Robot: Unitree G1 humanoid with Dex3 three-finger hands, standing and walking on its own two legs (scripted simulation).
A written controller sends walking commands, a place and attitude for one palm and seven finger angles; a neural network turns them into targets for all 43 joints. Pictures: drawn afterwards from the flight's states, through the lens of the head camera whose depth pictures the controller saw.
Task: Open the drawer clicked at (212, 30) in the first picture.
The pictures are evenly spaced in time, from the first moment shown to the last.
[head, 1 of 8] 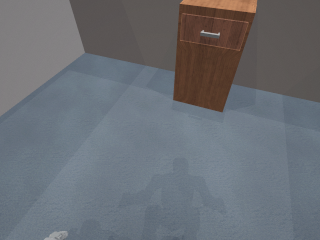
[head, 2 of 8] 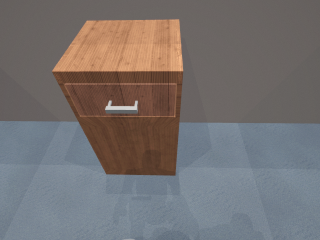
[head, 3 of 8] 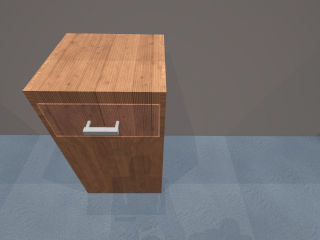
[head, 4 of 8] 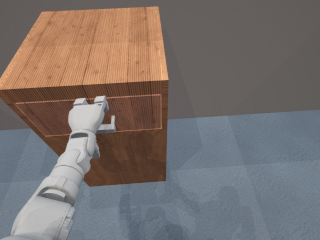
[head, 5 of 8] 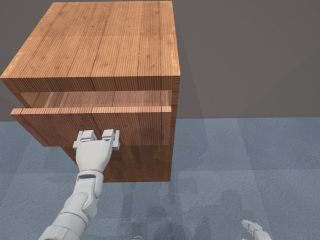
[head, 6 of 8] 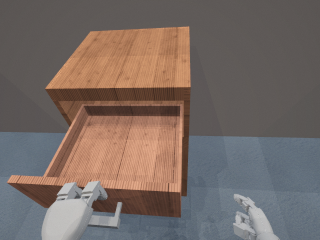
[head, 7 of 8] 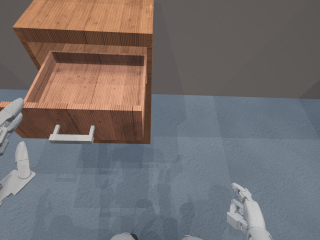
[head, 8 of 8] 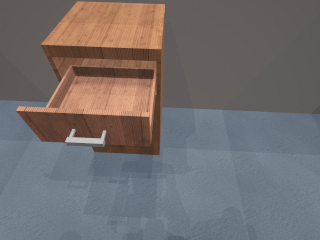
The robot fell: no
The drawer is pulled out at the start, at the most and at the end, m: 0.00 0.30 0.30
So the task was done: yes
